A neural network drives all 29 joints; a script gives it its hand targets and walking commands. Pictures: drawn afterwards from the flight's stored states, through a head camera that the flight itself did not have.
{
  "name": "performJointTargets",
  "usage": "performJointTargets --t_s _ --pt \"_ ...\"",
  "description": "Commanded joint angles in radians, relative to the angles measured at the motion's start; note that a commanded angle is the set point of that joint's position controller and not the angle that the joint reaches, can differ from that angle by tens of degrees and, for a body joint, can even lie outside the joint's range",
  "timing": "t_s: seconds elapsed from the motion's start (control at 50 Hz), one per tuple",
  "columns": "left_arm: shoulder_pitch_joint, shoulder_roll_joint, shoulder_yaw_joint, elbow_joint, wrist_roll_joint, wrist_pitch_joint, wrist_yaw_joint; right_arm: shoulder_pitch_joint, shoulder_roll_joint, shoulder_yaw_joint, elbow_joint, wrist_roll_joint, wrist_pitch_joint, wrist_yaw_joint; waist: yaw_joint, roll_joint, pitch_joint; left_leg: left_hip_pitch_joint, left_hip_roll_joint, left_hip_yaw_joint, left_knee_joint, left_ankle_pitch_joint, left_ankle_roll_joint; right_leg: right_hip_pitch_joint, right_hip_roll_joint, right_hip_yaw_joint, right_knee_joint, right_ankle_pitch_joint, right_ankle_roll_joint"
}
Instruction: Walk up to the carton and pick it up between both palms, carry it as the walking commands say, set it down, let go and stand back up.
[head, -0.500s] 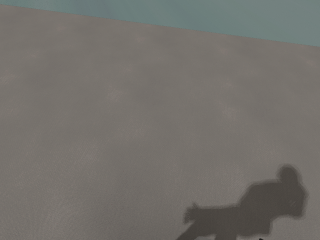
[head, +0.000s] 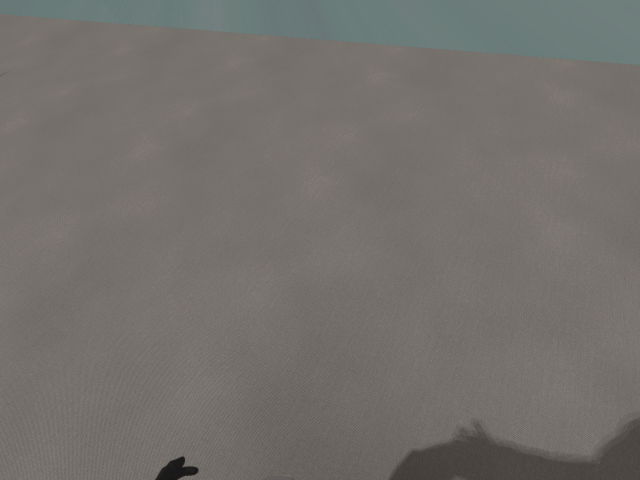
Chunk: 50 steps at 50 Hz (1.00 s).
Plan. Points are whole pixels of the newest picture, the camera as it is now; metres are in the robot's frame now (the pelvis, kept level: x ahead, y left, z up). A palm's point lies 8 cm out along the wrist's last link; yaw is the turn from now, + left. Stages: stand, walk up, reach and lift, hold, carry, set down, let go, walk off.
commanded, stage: walk up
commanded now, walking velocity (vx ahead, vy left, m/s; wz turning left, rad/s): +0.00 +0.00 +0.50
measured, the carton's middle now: out of the picture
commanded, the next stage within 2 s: none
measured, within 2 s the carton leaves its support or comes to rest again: neither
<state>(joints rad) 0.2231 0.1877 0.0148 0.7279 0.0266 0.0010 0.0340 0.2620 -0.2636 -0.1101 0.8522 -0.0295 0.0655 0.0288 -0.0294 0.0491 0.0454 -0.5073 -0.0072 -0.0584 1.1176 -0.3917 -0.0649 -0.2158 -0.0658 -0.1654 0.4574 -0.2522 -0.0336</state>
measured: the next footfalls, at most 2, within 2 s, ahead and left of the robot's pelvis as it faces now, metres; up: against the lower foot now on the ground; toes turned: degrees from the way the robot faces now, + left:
left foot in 0.26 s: +0.00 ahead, +0.15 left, +0.00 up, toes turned +14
right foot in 0.80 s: +0.03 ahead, -0.06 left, +0.00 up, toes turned +19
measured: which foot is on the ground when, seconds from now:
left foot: up 0.00-0.24, down 0.26-0.80, up 0.82-1.00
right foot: down 0.00-0.26, up 0.28-0.78, down 0.80-1.00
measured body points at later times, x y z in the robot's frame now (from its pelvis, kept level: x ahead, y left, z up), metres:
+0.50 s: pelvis -0.03 +0.06 +0.00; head -0.01 +0.10 +0.45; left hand -0.03 +0.35 -0.14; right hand +0.15 -0.18 -0.10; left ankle -0.04 +0.14 -0.74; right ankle +0.00 -0.10 -0.67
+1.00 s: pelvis -0.04 +0.00 +0.00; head +0.01 -0.01 +0.45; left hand -0.06 +0.29 -0.09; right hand +0.15 -0.20 -0.15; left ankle -0.11 +0.14 -0.65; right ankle -0.01 -0.08 -0.74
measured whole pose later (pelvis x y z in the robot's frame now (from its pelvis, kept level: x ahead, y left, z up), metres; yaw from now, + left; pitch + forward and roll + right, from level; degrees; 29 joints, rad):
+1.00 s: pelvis -0.04 +0.00 +0.00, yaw +28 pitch -1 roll +2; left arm 0.24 0.23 0.00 0.69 0.01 0.01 0.04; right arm 0.23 -0.29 -0.08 0.83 -0.02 0.08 0.04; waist -0.02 0.05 0.08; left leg -0.52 -0.03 -0.06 1.13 -0.34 -0.06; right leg -0.17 -0.06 -0.16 0.44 -0.25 -0.04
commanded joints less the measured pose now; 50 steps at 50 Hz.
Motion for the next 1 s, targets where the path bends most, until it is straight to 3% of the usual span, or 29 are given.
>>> performJointTargets --t_s 0.0,0.06,0.12,0.18,0.2,0.22,0.24,0.26,0.28,0.3,0.32,0.34,0.38,0.48,0.62,0.7,0.74,0.76,0.78,0.8,0.82,0.84,0.86,0.88,0.9,0.98 --pt "0.038 0.147 0.031 -0.047 0.006 -0.019 0.005 -0.031 -0.028 -0.002 -0.054 0.004 0.004 0.009 0.035 -0.215 -0.017 -0.044 0.026 0.046 -0.034 0.01 -0.022 0.075 -0.237 0.111 -0.147 0.407 -0.091" --pt "0.069 0.178 0.036 -0.021 0.011 -0.022 0.007 -0.081 -0.025 0.002 -0.071 0.007 0.008 0.012 0.057 -0.241 -0.027 -0.002 0.043 0.086 -0.175 -0.024 -0.018 0.114 -0.271 0.101 -0.125 0.465 -0.121" --pt "0.107 0.208 0.051 0.024 0.016 -0.022 0.0 -0.126 -0.023 0.012 -0.086 0.007 -0.001 0.019 0.082 -0.267 -0.05 0.09 0.04 0.142 -0.334 -0.045 0.018 0.116 -0.298 0.087 -0.092 0.467 -0.132" --pt "0.127 0.267 0.069 0.063 0.006 -0.009 -0.004 -0.128 -0.03 0.025 -0.068 0.009 -0.015 0.019 0.077 -0.251 -0.108 0.22 0.004 0.192 -0.503 -0.03 0.041 0.102 -0.308 0.076 -0.046 0.364 -0.084" --pt "0.118 0.273 0.074 0.076 -0.003 -0.004 -0.006 -0.094 -0.036 0.029 -0.054 0.012 -0.022 0.018 0.058 -0.237 -0.109 0.295 -0.006 0.212 -0.618 0.065 0.048 0.062 -0.305 0.057 -0.007 0.324 -0.049" --pt "0.145 0.256 0.07 0.088 -0.005 0.001 -0.007 -0.069 -0.062 0.031 -0.034 0.014 -0.03 0.013 0.048 -0.176 -0.116 0.394 0.008 0.17 -0.718 0.134 0.057 -0.003 -0.282 0.028 0.063 0.25 0.002" --pt "0.154 0.209 0.057 0.081 0.002 0.01 -0.008 -0.033 -0.119 0.027 -0.018 0.019 -0.043 0.005 0.02 -0.028 -0.109 0.537 0.132 -0.002 -0.82 0.22 0.085 -0.169 -0.226 -0.015 0.219 0.071 0.065" --pt "0.085 0.161 0.044 -0.001 0.005 0.023 -0.002 -0.008 -0.237 0.01 -0.048 0.009 -0.044 -0.007 -0.014 0.208 -0.079 0.54 0.408 -0.332 -0.823 0.543 0.194 -0.404 -0.071 -0.03 0.359 -0.345 0.126" --pt "0.005 0.166 0.039 -0.008 0.003 0.041 0.009 0.037 -0.229 -0.004 -0.022 0.017 -0.037 -0.015 -0.059 0.15 -0.083 0.459 0.452 -0.306 -0.79 0.646 0.279 -0.4 -0.085 0.072 0.515 -0.391 0.123" --pt "0.015 0.169 0.049 0.013 -0.007 0.045 0.002 0.008 -0.201 0.004 -0.025 0.011 -0.036 -0.024 -0.017 0.117 -0.072 0.427 0.39 -0.247 -0.789 0.601 0.269 -0.381 -0.095 0.126 0.566 -0.318 0.124" --pt "0.042 0.175 0.054 0.041 -0.015 0.041 -0.005 -0.049 -0.184 0.006 -0.036 0.001 -0.036 -0.027 0.017 0.11 -0.041 0.39 0.326 -0.187 -0.801 0.567 0.241 -0.354 -0.093 0.136 0.578 -0.23 0.121" --pt "0.069 0.194 0.062 0.055 -0.01 0.042 -0.007 -0.088 -0.169 0.013 -0.055 0.001 -0.037 -0.03 0.034 0.109 -0.038 0.386 0.273 -0.138 -0.805 0.578 0.219 -0.339 -0.084 0.131 0.592 -0.161 0.119" --pt "0.073 0.202 0.067 0.056 -0.001 0.049 -0.009 -0.109 -0.154 0.022 -0.068 0.009 -0.044 -0.032 0.046 0.087 -0.051 0.379 0.228 -0.104 -0.795 0.645 0.215 -0.319 -0.058 0.123 0.63 -0.116 0.114" --pt "-0.01 0.166 0.062 0.024 -0.004 0.056 -0.01 -0.058 -0.173 0.02 -0.076 0.011 -0.052 -0.034 0.019 0.083 -0.039 0.402 0.212 -0.156 -0.81 0.499 0.236 -0.334 -0.021 0.133 0.542 -0.112 0.103" --pt "-0.067 0.138 0.045 -0.031 -0.019 0.044 -0.006 -0.027 -0.194 0.019 -0.075 0.014 -0.05 -0.033 -0.009 0.096 -0.067 0.375 0.232 -0.277 -0.782 0.505 0.273 -0.259 0.024 0.148 0.393 -0.187 0.089" --pt "-0.041 0.114 0.031 -0.066 -0.035 0.029 -0.001 -0.038 -0.2 0.022 -0.071 0.014 -0.04 -0.025 -0.002 0.092 -0.087 0.314 0.221 -0.323 -0.756 0.54 0.259 -0.135 0.062 0.15 0.251 -0.196 0.07" --pt "0.029 0.095 0.022 -0.063 -0.045 0.018 0.005 -0.044 -0.192 0.025 -0.065 0.026 -0.033 -0.024 0.033 0.079 -0.104 0.219 0.18 -0.301 -0.719 0.477 0.21 0.032 0.076 0.126 0.04 -0.079 0.057" --pt "0.084 0.119 0.02 -0.061 -0.043 0.011 0.009 -0.037 -0.175 0.03 -0.058 0.035 -0.032 -0.025 0.058 0.054 -0.119 0.103 0.151 -0.29 -0.7 0.354 0.163 0.186 0.017 0.155 -0.08 0.022 0.044" --pt "0.119 0.189 0.02 -0.069 -0.032 0.01 0.011 -0.016 -0.118 0.04 -0.057 0.044 -0.031 -0.026 0.072 -0.108 -0.125 -0.047 0.067 -0.208 -0.537 0.043 0.101 0.318 -0.183 0.322 -0.195 0.007 -0.002" --pt "0.105 0.299 0.045 -0.093 -0.018 0.024 0.007 -0.021 -0.05 0.053 -0.092 0.038 -0.031 -0.027 0.062 -0.331 -0.095 -0.187 -0.083 -0.022 -0.304 -0.161 0.045 0.254 -0.443 0.557 -0.244 0.158 -0.121" --pt "0.085 0.277 0.047 -0.085 -0.013 0.027 0.001 -0.099 -0.103 0.046 -0.115 0.019 -0.027 -0.029 0.076 -0.232 -0.061 -0.134 -0.009 -0.01 -0.132 -0.211 0.04 0.116 -0.447 0.482 -0.209 0.284 -0.189" --pt "0.035 0.222 0.033 -0.094 -0.02 0.016 0.001 -0.079 -0.116 0.027 -0.098 0.017 -0.021 -0.019 0.05 -0.162 -0.054 -0.082 -0.009 -0.05 -0.051 -0.142 0.041 0.077 -0.368 0.405 -0.189 0.267 -0.165" --pt "-0.009 0.192 0.023 -0.103 -0.022 0.01 0.002 -0.033 -0.121 0.014 -0.073 0.014 -0.016 -0.007 0.012 -0.154 -0.028 -0.052 -0.015 -0.061 0.01 -0.056 0.036 0.05 -0.291 0.305 -0.181 0.251 -0.121" --pt "-0.036 0.179 0.018 -0.109 -0.024 0.005 0.005 -0.004 -0.129 0.008 -0.062 0.009 -0.008 0.004 -0.007 -0.18 -0.015 -0.047 -0.024 -0.055 0.052 0.011 0.028 0.053 -0.236 0.234 -0.178 0.26 -0.093" --pt "-0.04 0.171 0.019 -0.108 -0.023 -0.002 0.009 0.011 -0.121 0.009 -0.058 0.006 -0.003 0.012 -0.009 -0.212 -0.004 -0.056 -0.026 -0.028 0.081 0.038 0.016 0.059 -0.213 0.192 -0.174 0.319 -0.088" --pt "0.029 0.183 0.027 -0.089 -0.012 -0.008 0.008 -0.053 -0.076 0.022 -0.084 0.01 0.007 0.012 0.031 -0.2 -0.01 -0.081 -0.005 0.021 0.008 0.077 -0.009 0.139 -0.217 0.125 -0.142 0.476 -0.1"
